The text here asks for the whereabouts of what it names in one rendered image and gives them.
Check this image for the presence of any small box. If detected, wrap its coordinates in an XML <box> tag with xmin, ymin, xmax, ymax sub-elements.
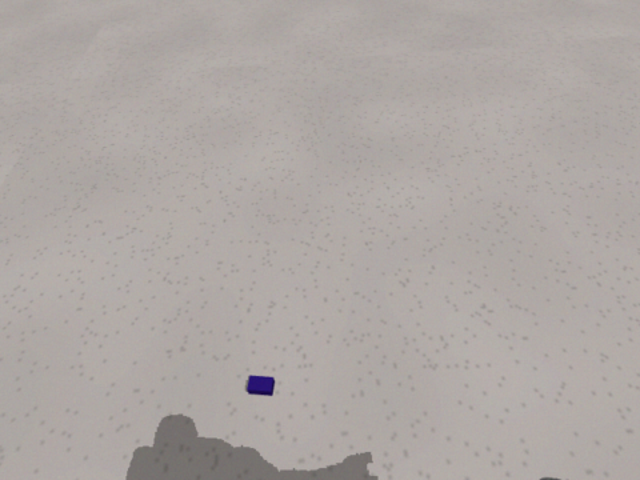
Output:
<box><xmin>247</xmin><ymin>375</ymin><xmax>275</xmax><ymax>396</ymax></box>

